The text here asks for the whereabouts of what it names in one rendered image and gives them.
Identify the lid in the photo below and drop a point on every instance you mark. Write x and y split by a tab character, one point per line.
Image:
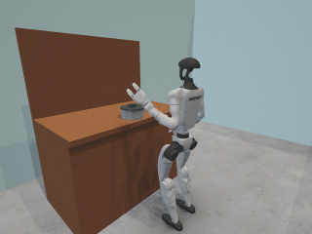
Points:
131	108

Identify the right robot thigh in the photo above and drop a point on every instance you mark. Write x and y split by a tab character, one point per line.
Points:
181	159

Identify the robot right shin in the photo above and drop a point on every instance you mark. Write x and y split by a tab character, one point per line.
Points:
185	187

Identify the right robot upper arm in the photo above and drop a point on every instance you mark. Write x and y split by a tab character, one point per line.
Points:
201	111

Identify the robot left hand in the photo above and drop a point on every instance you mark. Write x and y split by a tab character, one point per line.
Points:
140	96

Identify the robot right hand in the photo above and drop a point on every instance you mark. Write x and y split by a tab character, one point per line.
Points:
174	131

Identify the left robot forearm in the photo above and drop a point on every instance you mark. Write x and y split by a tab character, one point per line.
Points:
163	119

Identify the table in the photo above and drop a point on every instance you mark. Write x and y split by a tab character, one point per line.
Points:
96	166

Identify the pot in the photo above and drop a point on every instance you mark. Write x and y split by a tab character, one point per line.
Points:
132	114

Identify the left robot upper arm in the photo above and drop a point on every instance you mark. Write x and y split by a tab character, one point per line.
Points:
174	97

